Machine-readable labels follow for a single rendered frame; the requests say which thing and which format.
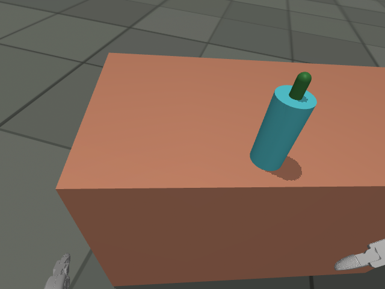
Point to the left robot hand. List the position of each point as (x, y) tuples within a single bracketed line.
[(60, 278)]

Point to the bottle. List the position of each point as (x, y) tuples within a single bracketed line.
[(288, 112)]

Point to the right robot hand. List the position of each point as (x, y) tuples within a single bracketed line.
[(373, 257)]

